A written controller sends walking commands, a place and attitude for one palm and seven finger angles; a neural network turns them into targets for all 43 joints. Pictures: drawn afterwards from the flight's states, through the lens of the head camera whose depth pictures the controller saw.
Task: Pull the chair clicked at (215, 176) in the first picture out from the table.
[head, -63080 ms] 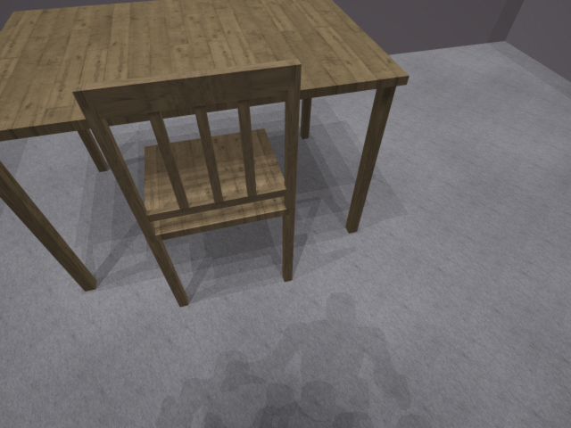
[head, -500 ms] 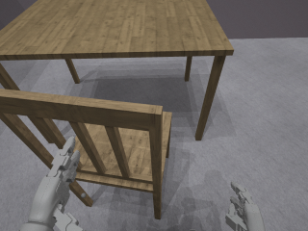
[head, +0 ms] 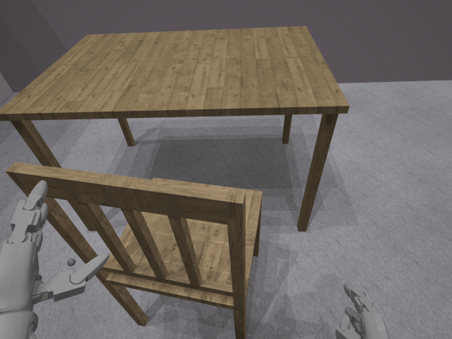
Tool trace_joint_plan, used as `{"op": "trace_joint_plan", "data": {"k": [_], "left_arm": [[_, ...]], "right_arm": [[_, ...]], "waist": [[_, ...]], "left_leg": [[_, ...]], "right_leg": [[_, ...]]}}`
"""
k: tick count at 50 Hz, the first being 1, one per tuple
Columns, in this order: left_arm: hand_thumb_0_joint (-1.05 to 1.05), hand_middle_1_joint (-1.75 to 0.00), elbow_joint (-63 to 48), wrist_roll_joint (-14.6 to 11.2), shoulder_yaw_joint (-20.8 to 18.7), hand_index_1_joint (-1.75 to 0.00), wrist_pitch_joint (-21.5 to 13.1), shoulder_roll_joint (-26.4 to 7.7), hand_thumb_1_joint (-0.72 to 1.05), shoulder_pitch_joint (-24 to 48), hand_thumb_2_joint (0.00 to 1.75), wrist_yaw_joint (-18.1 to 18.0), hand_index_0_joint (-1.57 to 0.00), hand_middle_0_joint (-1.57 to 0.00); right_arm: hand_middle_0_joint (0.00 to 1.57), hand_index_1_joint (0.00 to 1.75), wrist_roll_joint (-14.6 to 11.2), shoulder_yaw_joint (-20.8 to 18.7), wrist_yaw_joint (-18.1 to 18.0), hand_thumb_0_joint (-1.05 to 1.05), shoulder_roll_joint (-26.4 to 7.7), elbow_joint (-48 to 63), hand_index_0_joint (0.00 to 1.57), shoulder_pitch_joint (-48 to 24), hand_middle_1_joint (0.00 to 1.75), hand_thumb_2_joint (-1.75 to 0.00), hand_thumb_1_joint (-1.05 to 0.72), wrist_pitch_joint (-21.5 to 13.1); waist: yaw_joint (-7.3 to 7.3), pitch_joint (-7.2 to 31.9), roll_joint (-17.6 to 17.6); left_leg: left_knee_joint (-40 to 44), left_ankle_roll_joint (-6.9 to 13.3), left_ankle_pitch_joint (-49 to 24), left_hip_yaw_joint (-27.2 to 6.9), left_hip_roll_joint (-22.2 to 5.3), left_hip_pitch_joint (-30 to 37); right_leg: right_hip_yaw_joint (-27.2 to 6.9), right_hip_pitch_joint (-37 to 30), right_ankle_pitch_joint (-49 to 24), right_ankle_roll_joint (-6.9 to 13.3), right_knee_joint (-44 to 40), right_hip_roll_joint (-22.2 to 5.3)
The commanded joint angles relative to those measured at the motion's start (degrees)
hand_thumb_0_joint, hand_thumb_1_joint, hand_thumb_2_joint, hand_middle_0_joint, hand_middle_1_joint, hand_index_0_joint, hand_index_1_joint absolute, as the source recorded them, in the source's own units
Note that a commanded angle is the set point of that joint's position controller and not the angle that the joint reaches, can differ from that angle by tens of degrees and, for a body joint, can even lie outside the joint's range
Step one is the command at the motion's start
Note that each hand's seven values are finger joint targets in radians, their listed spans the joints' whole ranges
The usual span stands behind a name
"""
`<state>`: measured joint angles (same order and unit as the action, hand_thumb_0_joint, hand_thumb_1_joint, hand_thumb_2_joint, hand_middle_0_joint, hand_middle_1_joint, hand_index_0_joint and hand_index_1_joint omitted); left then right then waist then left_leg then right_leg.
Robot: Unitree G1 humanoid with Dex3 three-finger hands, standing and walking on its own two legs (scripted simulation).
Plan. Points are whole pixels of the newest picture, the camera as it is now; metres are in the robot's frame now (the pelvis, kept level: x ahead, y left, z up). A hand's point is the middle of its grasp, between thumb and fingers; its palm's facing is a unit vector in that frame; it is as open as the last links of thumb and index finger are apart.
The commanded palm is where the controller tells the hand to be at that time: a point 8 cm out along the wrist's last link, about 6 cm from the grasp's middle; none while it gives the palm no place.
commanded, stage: draw the hand back to the body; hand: left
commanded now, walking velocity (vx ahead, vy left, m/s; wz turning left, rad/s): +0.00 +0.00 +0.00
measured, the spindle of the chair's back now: (148, 245) +0.33 +0.23 -0.07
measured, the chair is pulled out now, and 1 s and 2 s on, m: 0.33 0.33 0.33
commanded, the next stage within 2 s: step back with the hand held close in 0.60 s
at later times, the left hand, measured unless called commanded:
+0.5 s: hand (49, 237) +0.20 +0.26 +0.17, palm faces +0.44 -0.81 -0.40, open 7.6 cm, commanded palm +0.15 +0.31 +0.19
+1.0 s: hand (51, 236) +0.20 +0.26 +0.17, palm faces +0.35 -0.80 -0.48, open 7.4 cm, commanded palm +0.14 +0.31 +0.19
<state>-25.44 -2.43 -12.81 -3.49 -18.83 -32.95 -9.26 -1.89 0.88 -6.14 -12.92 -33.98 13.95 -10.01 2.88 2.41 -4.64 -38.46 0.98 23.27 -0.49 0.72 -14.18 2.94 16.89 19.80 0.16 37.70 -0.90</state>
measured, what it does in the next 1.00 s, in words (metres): stands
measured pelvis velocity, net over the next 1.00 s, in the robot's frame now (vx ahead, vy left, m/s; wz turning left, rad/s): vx -0.01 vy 0.02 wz -0.05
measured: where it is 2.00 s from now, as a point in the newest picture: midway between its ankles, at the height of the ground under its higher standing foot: outside the picture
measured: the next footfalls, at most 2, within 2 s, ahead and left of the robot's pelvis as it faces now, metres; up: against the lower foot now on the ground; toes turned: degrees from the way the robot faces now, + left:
none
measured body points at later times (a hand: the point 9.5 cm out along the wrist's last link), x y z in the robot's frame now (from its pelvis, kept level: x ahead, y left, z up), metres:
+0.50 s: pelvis +0.01 +0.01 +0.02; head +0.00 -0.01 +0.47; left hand +0.17 +0.30 +0.19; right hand +0.20 -0.22 -0.07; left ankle -0.03 +0.11 -0.72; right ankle +0.00 -0.12 -0.72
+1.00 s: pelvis -0.01 +0.02 +0.02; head -0.01 -0.01 +0.47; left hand +0.17 +0.30 +0.20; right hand +0.16 -0.23 -0.07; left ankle -0.03 +0.11 -0.72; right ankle +0.00 -0.12 -0.72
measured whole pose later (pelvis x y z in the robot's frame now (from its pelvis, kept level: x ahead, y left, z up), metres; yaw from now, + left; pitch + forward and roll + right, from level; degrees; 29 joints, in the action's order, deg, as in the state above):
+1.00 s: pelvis -0.01 +0.02 +0.02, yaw -3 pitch -1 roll +0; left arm -25.6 -2.0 -20.2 -7.9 -20.9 -30.3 -7.2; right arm -0.4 0.0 -4.7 -13.6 -34.3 9.9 -4.0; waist 0.9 -1.7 -3.4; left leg -27.1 2.1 16.3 2.7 1.2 -9.6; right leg -0.2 13.5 12.1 -1.1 26.8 -1.1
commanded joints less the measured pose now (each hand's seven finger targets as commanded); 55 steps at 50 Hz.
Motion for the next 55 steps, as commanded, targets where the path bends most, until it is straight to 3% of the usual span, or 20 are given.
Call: {"op": "trace_joint_plan", "data": {"k": [1, 4, 7, 9, 11, 14, 18, 23, 24, 26, 32, 35, 36, 37, 39, 41, 43, 46, 51, 55], "left_arm": [[0.0, -0.22, -11.2, -0.1, -9.0, -0.22, -3.8, -10.0, 0.54, 3.5, 0.73, -0.6, -0.15, -0.15], [0.0, -0.25, -12.4, -0.4, -11.3, -0.25, -4.4, -11.2, 0.65, 5.7, 0.78, -0.6, -0.16, -0.16], [0.0, -0.27, -13.9, -0.5, -13.7, -0.27, -4.8, -12.6, 0.75, 7.2, 0.83, -0.7, -0.18, -0.18], [0.0, -0.29, -14.3, -0.7, -14.4, -0.29, -5.0, -12.6, 0.83, 7.6, 0.87, -0.6, -0.19, -0.19], [0.0, -0.3, -14.0, -0.8, -15.1, -0.3, -4.9, -12.8, 0.9, 8.7, 0.9, -0.4, -0.2, -0.2], [0.0, -0.3, -8.2, -1.2, -11.8, -0.3, -4.3, -8.4, 0.9, 6.7, 0.9, 0.6, -0.2, -0.2], [0.0, -0.3, -8.0, -1.3, -12.3, -0.3, -4.5, -9.5, 0.9, 7.9, 0.9, 1.0, -0.2, -0.2], [0.0, -0.3, -15.7, -0.5, -14.1, -0.3, -5.4, -12.7, 0.9, 9.2, 0.9, 0.3, -0.2, -0.2], [0.0, -0.3, -15.6, -0.6, -14.3, -0.3, -5.3, -12.8, 0.9, 8.6, 0.9, 0.1, -0.2, -0.2], [0.0, -0.3, -16.5, -0.4, -14.2, -0.3, -4.9, -12.9, 0.9, 8.9, 0.9, 0.0, -0.2, -0.2], [0.0, -0.3, -8.4, -1.0, -12.3, -0.3, -4.2, -9.6, 0.9, 9.7, 0.9, 0.6, -0.2, -0.2], [0.0, -0.3, -8.6, -1.0, -12.9, -0.3, -4.8, -10.1, 0.9, 9.6, 0.9, 0.8, -0.2, -0.2], [0.0, -0.3, -9.6, -0.8, -12.2, -0.3, -4.8, -10.4, 0.9, 13.1, 0.9, 0.9, -0.2, -0.2], [0.0, -0.3, -13.7, -0.9, -21.2, -0.3, -7.7, -20.0, 0.9, 21.6, 0.9, 0.4, -0.2, -0.2], [0.0, -0.3, -7.8, -0.5, -16.2, -0.3, -7.8, -13.4, 0.9, 12.6, 0.9, 1.0, -0.2, -0.2], [0.0, -0.3, -10.0, -0.2, -13.9, -0.3, -8.0, -11.2, 0.9, 11.1, 0.9, 1.3, -0.2, -0.2], [0.0, -0.3, -10.3, 0.1, -13.6, -0.3, -8.1, -10.7, 0.9, 7.4, 0.9, 1.0, -0.2, -0.2], [0.0, -0.3, -11.5, 0.3, -16.1, -0.3, -7.8, -12.8, 0.9, 3.3, 0.9, 0.5, -0.2, -0.2], [0.0, -0.3, -12.7, 0.0, -19.2, -0.3, -8.1, -15.5, 0.9, 1.3, 0.9, -0.2, -0.2, -0.2], [0.0, -0.3, -12.2, -0.2, -18.1, -0.3, -8.2, -14.1, 0.9, 1.1, 0.9, -0.3, -0.2, -0.2]], "right_arm": [[0.2, 0.3, 0.5, -2.1, 0.1, 0.0, -5.4, 8.5, 0.2, -8.1, 0.3, -0.9, -0.9, -3.8], [0.2, 0.3, 0.6, -2.1, 0.3, 0.0, -5.3, 8.0, 0.2, -8.2, 0.3, -0.9, -0.9, -3.7], [0.2, 0.3, 0.7, -1.9, 0.5, 0.0, -5.0, 7.3, 0.2, -8.6, 0.3, -0.9, -0.9, -4.0], [0.2, 0.3, 0.8, -2.0, 0.8, 0.0, -5.1, 6.8, 0.2, -8.6, 0.3, -0.9, -0.9, -4.0], [0.2, 0.3, 0.7, -2.2, 1.1, 0.0, -5.3, 6.2, 0.2, -9.0, 0.3, -0.9, -0.9, -4.0], [0.2, 0.3, 0.8, -2.5, 1.8, 0.0, -5.4, 5.6, 0.2, -9.0, 0.3, -0.9, -0.9, -3.0], [0.2, 0.3, 0.8, -3.0, 2.0, 0.0, -5.8, 5.9, 0.2, -9.9, 0.3, -0.9, -0.9, -1.9], [0.2, 0.3, 1.2, -2.5, 1.8, 0.0, -5.4, 6.2, 0.2, -10.2, 0.3, -0.9, -0.9, -2.9], [0.2, 0.3, 1.2, -2.4, 1.8, 0.0, -5.3, 6.2, 0.2, -10.0, 0.3, -0.9, -0.9, -3.1], [0.2, 0.3, 1.2, -2.3, 1.9, 0.0, -5.5, 5.8, 0.2, -10.1, 0.3, -0.9, -0.9, -3.4], [0.2, 0.3, 0.9, -2.4, 1.9, 0.0, -5.6, 5.4, 0.2, -10.6, 0.3, -0.9, -0.9, -2.2], [0.2, 0.3, 0.9, -2.7, 1.8, 0.0, -5.7, 5.7, 0.2, -10.8, 0.3, -0.9, -0.9, -2.0], [0.2, 0.3, 0.8, -2.6, 1.8, 0.0, -6.0, 5.5, 0.2, -11.3, 0.3, -0.9, -0.9, -2.0], [0.2, 0.3, 0.6, -2.4, 1.8, 0.0, -6.8, 6.9, 0.2, -8.9, 0.3, -0.9, -0.9, -1.0], [0.2, 0.3, 1.2, -1.8, 1.4, 0.0, -5.6, 5.9, 0.2, -9.9, 0.3, -0.9, -0.9, 0.1], [0.2, 0.3, 1.3, -2.0, 1.4, 0.0, -6.2, 7.1, 0.2, -10.2, 0.3, -0.9, -0.9, 0.7], [0.2, 0.3, 1.8, -2.0, 1.4, 0.0, -6.5, 7.5, 0.2, -10.0, 0.3, -0.9, -0.9, 1.4], [0.2, 0.3, 1.8, -2.7, 1.3, 0.0, -6.6, 8.5, 0.2, -10.3, 0.3, -0.9, -0.9, 2.6], [0.2, 0.3, 1.4, -3.4, 0.6, 0.0, -6.1, 9.6, 0.2, -10.4, 0.3, -0.9, -0.9, 4.2], [0.2, 0.3, 1.3, -3.5, 0.3, 0.0, -6.2, 9.9, 0.2, -9.8, 0.3, -0.9, -0.9, 4.4]], "waist": [[0.43, 0.7, 3.4], [0.6, 1.0, 3.0], [0.88, 1.6, -0.8], [0.9, 2.2, 0.4], [0.86, 1.9, -1.0], [0.5, -1.3, 3.3], [0.76, -0.5, 4.4], [1.3, 4.0, -2.6], [1.35, 4.3, -1.1], [1.13, 3.6, -3.2], [0.55, -4.4, 1.9], [0.94, -1.8, 4.3], [0.59, -1.6, 0.9], [-1.35, -3.8, 2.4], [-1.71, -3.0, 4.3], [-1.7, -0.7, 1.0], [-1.28, 1.6, -2.1], [-0.95, 5.5, -0.8], [-1.14, 6.4, 1.3], [-1.47, 5.6, 1.7]], "left_leg": [[9.3, 0.1, -18.0, -0.5, -2.2, -0.4], [10.6, 0.0, -20.1, -0.3, -2.3, 1.6], [11.6, -0.3, -22.3, 0.1, -2.3, 3.2], [12.0, -0.5, -25.7, -0.1, -2.7, 4.7], [12.3, -0.7, -28.4, 0.1, -2.9, 5.7], [13.3, -0.5, -28.2, 0.2, -3.4, 5.6], [14.4, -0.1, -24.2, 0.5, -3.2, 5.7], [15.0, -0.6, -27.1, 0.1, -3.0, 8.0], [14.9, -0.6, -28.0, -0.1, -3.1, 8.2], [14.9, -1.2, -29.7, -0.4, -3.2, 8.2], [16.7, -0.8, -20.5, -0.3, -3.4, 4.6], [16.5, -0.2, -19.6, -0.1, -3.2, 5.3], [16.4, -0.2, -19.1, 0.1, -3.0, 5.6], [15.9, 1.3, -12.3, -0.8, -4.6, 2.8], [15.1, 1.6, -12.0, -1.0, -4.3, 4.7], [15.8, 1.3, -15.8, -1.1, -4.9, 5.0], [16.4, 1.3, -22.6, -1.7, -6.4, 5.1], [15.3, 0.9, -31.6, -2.2, -7.3, 5.2], [14.8, 0.8, -30.0, -2.3, -7.7, 2.5], [14.6, 1.0, -25.7, -2.7, -8.1, -0.3]], "right_leg": [[-1.0, -6.5, -13.8, 1.1, -8.7, -1.1], [-1.0, -8.0, -15.4, 1.1, -9.6, -1.1], [-1.2, -10.0, -17.2, 1.3, -10.6, -1.3], [-1.0, -10.7, -18.8, 1.2, -11.0, -1.2], [-1.2, -11.3, -20.5, 1.2, -11.7, -1.2], [-0.7, -10.2, -19.8, 0.8, -12.7, -1.0], [-0.8, -11.0, -18.2, 0.8, -13.5, -1.1], [-1.2, -13.8, -18.7, 1.3, -13.4, -1.3], [-1.0, -14.0, -19.3, 1.2, -13.4, -1.2], [-1.1, -14.0, -19.6, 1.4, -13.6, -1.1], [-0.7, -10.7, -14.1, 1.4, -14.9, -0.8], [-0.9, -11.5, -14.1, 1.2, -14.7, -0.9], [-1.5, -11.4, -13.8, 1.4, -14.9, -0.9], [-8.0, -8.2, -15.5, 0.7, -18.0, -3.7], [-8.5, -6.5, -17.4, 1.0, -18.3, -5.0], [-7.3, -7.6, -19.5, 0.8, -16.4, -4.9], [-5.5, -8.7, -22.4, 0.4, -13.6, -4.4], [-4.4, -10.8, -26.9, 0.2, -11.1, -4.1], [-5.1, -10.0, -26.5, 0.2, -9.4, -4.4], [-5.8, -8.6, -24.0, 0.2, -8.6, -4.3]]}}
